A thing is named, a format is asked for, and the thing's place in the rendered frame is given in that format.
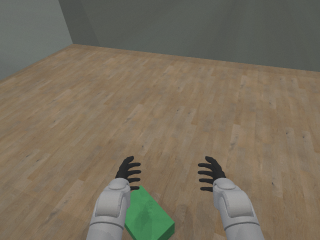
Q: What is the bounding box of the right robot hand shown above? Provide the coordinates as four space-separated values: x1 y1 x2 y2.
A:
197 156 226 192

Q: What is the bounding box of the right robot forearm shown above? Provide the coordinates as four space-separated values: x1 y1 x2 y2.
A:
212 178 265 240

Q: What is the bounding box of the left robot hand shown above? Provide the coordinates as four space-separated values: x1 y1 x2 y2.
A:
115 156 141 191

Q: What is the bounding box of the carton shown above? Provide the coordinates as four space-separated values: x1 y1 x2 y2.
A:
124 185 175 240

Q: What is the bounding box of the left robot forearm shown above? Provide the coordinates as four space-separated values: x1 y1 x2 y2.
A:
86 178 131 240

